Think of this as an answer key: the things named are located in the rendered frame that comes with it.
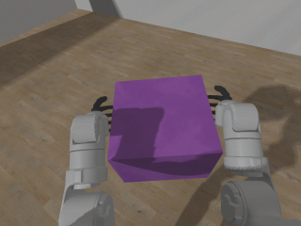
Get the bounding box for robot right hand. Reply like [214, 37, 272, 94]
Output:
[207, 86, 232, 121]

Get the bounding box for left robot forearm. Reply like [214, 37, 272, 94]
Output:
[58, 110, 109, 226]

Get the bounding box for left robot upper arm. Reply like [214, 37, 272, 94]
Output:
[59, 191, 116, 226]

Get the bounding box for carton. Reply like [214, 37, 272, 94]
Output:
[107, 74, 223, 183]

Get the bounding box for right robot forearm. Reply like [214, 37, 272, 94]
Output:
[214, 100, 281, 214]

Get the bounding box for right robot upper arm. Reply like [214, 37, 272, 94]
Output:
[220, 180, 301, 226]

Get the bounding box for robot left hand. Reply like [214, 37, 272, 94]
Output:
[91, 96, 113, 133]

